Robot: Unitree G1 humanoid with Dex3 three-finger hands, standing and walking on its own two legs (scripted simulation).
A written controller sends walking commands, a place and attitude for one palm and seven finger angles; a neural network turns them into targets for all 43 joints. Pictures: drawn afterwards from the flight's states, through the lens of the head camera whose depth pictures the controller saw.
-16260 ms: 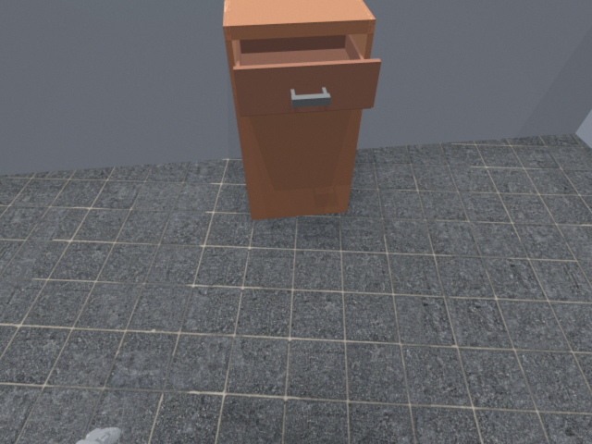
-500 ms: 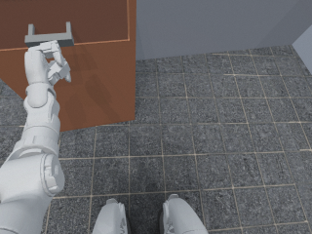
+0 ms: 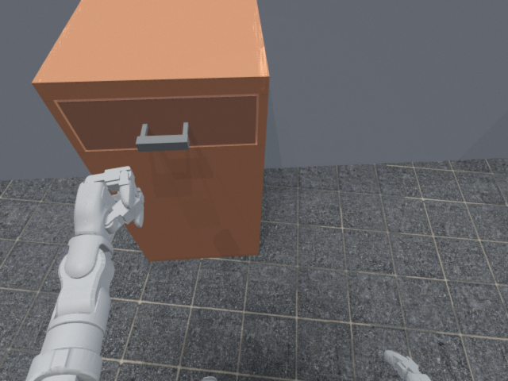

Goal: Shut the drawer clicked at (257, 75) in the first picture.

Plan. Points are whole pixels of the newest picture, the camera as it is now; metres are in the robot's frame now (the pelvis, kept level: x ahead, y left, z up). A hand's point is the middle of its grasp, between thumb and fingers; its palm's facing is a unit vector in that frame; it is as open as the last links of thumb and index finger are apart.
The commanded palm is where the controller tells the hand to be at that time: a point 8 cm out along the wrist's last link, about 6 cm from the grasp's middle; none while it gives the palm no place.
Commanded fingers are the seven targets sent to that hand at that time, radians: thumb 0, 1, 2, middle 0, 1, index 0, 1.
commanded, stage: draw the hand back to the body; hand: left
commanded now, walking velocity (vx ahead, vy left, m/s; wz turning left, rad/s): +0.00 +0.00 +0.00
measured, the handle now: (164, 135) +0.59 +0.21 +0.00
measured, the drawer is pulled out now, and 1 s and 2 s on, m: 0.00 0.00 0.00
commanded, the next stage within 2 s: step back with the hand held close in 0.92 s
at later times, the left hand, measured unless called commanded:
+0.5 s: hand (63, 266) +0.23 +0.22 +0.15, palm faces +0.32 -0.90 -0.31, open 3.2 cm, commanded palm +0.18 +0.26 +0.18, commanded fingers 0.00 0.90 0.90 -1.40 -1.60 -1.40 -1.60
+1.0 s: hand out of the picture +0.16 +0.23 +0.19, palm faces +0.42 -0.82 -0.38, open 3.2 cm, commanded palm +0.11 +0.27 +0.21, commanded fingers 0.00 0.90 0.90 -1.40 -1.60 -1.40 -1.60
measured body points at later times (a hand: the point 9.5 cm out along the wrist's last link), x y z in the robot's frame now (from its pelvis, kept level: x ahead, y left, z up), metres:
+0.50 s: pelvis -0.01 -0.01 +0.04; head -0.02 -0.04 +0.49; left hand +0.21 +0.26 +0.17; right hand +0.20 -0.23 -0.04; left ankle -0.01 +0.09 -0.70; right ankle -0.02 -0.11 -0.70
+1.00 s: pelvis -0.01 -0.01 +0.04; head -0.03 -0.04 +0.49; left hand +0.14 +0.27 +0.21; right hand +0.19 -0.23 -0.04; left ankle -0.01 +0.09 -0.70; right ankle -0.02 -0.11 -0.70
